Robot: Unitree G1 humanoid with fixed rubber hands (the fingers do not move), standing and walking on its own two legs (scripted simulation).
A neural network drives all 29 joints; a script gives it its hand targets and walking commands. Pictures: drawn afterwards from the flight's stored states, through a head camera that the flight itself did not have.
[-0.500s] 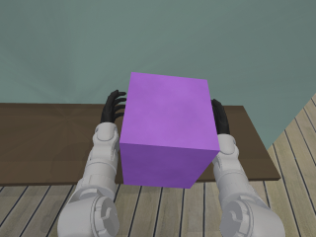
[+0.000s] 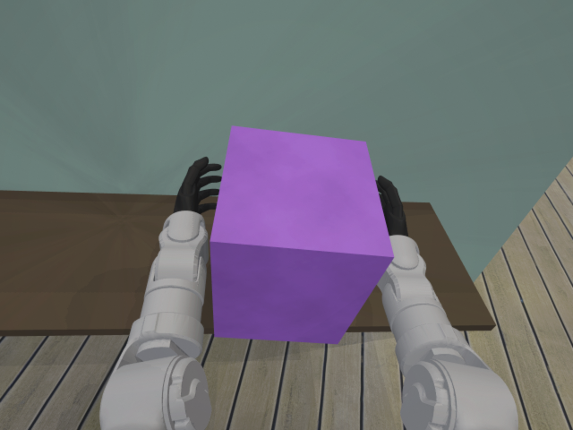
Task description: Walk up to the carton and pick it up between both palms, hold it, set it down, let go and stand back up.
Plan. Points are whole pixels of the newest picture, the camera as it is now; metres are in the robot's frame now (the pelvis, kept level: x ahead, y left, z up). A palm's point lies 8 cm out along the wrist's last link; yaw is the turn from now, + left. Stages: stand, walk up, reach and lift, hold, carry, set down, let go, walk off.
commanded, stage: reach and lift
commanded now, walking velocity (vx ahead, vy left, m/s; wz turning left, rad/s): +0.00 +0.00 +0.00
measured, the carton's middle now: (288, 241) +0.39 +0.03 +0.08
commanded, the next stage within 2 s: none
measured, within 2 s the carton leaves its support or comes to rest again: neither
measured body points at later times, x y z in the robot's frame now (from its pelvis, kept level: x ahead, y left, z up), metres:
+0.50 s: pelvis -0.01 +0.00 +0.00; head -0.04 +0.04 +0.45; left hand +0.39 +0.17 +0.17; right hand +0.39 -0.13 +0.16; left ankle +0.03 +0.11 -0.75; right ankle -0.01 -0.10 -0.75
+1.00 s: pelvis -0.02 +0.00 +0.00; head -0.06 +0.04 +0.44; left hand +0.38 +0.16 +0.20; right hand +0.38 -0.13 +0.19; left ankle +0.03 +0.11 -0.75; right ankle -0.01 -0.10 -0.75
